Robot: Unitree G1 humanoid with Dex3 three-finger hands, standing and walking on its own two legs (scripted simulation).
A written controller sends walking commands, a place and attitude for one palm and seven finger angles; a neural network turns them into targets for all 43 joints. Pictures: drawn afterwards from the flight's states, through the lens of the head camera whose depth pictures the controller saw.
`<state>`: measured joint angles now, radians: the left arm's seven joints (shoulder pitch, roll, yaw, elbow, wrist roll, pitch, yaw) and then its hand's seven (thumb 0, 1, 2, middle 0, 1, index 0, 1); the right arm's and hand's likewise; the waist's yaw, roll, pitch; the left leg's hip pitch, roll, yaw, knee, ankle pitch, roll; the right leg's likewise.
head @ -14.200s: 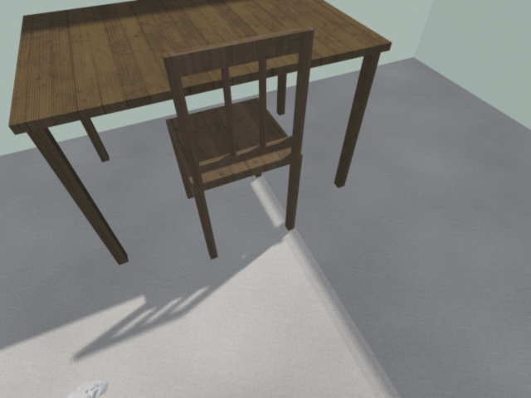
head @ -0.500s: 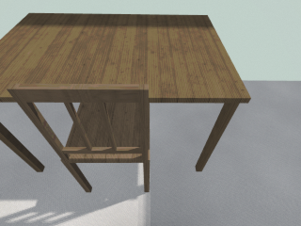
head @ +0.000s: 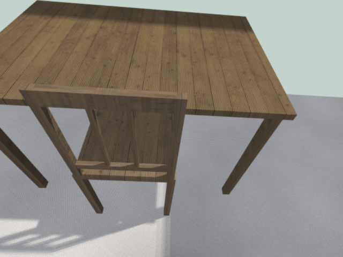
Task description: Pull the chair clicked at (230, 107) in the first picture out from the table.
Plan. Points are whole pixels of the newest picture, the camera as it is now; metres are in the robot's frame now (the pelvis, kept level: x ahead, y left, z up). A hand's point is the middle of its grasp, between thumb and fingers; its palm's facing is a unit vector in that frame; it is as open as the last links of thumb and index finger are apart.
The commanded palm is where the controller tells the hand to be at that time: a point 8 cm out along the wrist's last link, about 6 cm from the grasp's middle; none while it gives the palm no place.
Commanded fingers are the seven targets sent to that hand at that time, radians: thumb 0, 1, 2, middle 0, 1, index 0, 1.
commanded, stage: look again from close up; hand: left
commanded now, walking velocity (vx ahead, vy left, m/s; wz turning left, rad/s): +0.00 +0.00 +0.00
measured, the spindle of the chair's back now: (100, 140) +0.44 +0.25 -0.07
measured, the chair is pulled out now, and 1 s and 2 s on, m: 0.00 0.00 0.00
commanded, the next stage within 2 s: raise the hand toward the chair's back in 0.78 s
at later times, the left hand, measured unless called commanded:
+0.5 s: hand out of the picture -0.03 +0.20 -0.18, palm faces -0.01 -0.98 -0.21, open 7.4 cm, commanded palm none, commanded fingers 0.00 0.90 0.90 -0.20 -0.30 -0.20 -0.30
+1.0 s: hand out of the picture +0.09 +0.23 -0.09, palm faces +0.22 -0.94 -0.27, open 7.5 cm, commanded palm +0.08 +0.26 -0.06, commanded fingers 0.00 0.74 0.83 -0.18 -0.27 -0.18 -0.27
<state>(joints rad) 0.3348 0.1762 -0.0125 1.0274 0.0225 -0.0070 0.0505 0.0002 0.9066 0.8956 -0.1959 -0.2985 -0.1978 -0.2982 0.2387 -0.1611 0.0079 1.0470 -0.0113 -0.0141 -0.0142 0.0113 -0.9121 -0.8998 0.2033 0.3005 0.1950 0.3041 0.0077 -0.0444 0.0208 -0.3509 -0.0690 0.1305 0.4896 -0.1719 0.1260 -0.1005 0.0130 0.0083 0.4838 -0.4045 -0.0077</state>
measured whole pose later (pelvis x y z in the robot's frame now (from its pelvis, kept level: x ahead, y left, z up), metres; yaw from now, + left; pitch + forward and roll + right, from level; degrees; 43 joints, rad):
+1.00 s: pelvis -0.03 +0.01 +0.00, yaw +3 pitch +1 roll +0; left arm 0.44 0.25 0.04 0.34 -0.08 -0.01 0.09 0.01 0.89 0.89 -0.20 -0.30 -0.20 -0.30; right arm 0.30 -0.26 0.02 0.88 0.03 -0.19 -0.05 0.01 -0.90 -0.90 0.20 0.30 0.20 0.30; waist 0.02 -0.01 0.04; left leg -0.34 -0.12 0.11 0.39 -0.07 0.10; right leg -0.22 -0.02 -0.02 0.65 -0.37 -0.02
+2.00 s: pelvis -0.02 +0.00 -0.09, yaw +1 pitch +17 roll -6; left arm 0.43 0.25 0.17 -0.04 -0.29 -0.39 -0.25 0.00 -0.21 0.42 -0.09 -0.13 -0.09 -0.13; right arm 0.19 -0.26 -0.01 0.57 0.01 -0.23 -0.04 0.02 -0.90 -0.90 0.21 0.30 0.20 0.30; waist 0.02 0.05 -0.14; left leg -1.05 -0.05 0.00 1.17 -0.41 0.12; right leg -0.84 0.11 -0.10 1.13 -0.59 -0.05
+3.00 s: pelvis -0.05 +0.04 -0.08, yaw +1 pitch +12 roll -7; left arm 0.31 0.28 0.18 0.01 -0.25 -0.33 -0.18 -0.01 -0.50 0.30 -0.06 -0.08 -0.06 -0.08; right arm 0.22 -0.26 0.05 0.53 0.02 -0.18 -0.03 0.02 -0.90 -0.90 0.21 0.30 0.20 0.30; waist 0.00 0.06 -0.11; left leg -0.96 -0.07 0.04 1.09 -0.35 0.08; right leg -0.76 0.08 -0.06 1.07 -0.52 0.01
